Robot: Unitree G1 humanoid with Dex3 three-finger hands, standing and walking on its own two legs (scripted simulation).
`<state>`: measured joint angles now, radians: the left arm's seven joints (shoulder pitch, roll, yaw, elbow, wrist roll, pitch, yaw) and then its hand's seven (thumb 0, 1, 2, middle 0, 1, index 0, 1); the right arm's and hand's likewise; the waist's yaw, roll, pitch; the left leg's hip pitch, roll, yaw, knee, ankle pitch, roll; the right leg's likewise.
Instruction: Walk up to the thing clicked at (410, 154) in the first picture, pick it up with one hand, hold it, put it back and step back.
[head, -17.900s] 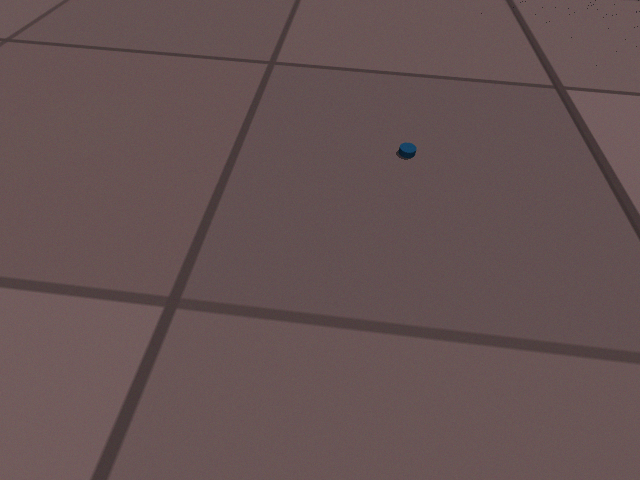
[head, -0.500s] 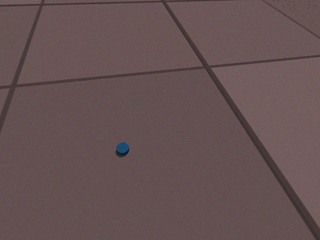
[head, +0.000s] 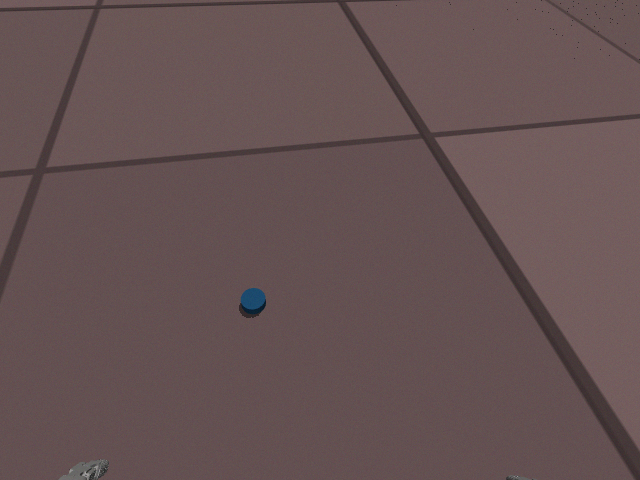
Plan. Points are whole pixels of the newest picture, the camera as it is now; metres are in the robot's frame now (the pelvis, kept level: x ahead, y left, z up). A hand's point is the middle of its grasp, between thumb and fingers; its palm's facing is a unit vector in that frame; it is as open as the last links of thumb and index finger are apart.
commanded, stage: walk up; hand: left
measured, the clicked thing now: (253, 301) +0.78 +0.21 -0.76
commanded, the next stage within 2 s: stand in 0.14 s
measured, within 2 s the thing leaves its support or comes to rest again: neither
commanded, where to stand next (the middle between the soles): +0.39 +0.00 m, yaw -4 degrees
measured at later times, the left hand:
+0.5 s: hand out of the picture +0.06 +0.24 -0.15, palm faces -0.03 -0.94 -0.34, open 7.4 cm
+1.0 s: hand out of the picture +0.06 +0.24 -0.15, palm faces -0.05 -0.94 -0.34, open 7.4 cm
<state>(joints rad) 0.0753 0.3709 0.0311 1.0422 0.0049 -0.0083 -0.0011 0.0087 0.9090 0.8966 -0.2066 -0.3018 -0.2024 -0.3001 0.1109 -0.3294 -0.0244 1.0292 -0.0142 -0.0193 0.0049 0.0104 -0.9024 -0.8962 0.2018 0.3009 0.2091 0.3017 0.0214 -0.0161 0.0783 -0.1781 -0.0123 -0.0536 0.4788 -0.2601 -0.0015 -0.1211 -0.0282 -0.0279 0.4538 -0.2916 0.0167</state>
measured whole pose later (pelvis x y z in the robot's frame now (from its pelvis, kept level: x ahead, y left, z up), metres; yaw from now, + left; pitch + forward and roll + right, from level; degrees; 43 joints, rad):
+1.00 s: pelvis -0.02 -0.02 +0.01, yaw -1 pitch -2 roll +0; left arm 0.11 0.35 -0.01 1.13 0.01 -0.01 -0.01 0.01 0.91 0.90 -0.21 -0.30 -0.20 -0.30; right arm 0.12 -0.35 0.01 1.14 -0.01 -0.01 0.01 0.01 -0.90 -0.90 0.20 0.30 0.21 0.30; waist 0.00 0.00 0.06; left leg -0.13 0.02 -0.04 0.31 -0.15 -0.03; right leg -0.10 0.00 -0.02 0.32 -0.19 0.00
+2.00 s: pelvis +0.23 +0.02 -0.01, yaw -4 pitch -4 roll +1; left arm 0.28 0.39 0.05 0.86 0.01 -0.08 -0.04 0.01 0.91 0.90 -0.21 -0.30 -0.20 -0.30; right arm 0.32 -0.41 -0.05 0.88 -0.01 -0.02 0.05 0.01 -0.90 -0.90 0.20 0.30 0.21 0.30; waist 0.01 0.05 0.08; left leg -0.31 0.02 0.01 1.03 -0.49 0.04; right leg -0.28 -0.03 -0.04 0.61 -0.27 -0.03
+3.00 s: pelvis +0.33 +0.04 +0.00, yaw -5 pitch -3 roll +0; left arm 0.10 0.36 0.00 1.06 0.00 -0.01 -0.01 0.01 0.91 0.90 -0.21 -0.30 -0.20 -0.30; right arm 0.10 -0.36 0.01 1.10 0.00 0.00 0.02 0.01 -0.90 -0.90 0.20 0.30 0.21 0.30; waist -0.01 0.01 0.08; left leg -0.26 0.05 0.04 0.43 -0.12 -0.02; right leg -0.13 -0.02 -0.02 0.46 -0.28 0.02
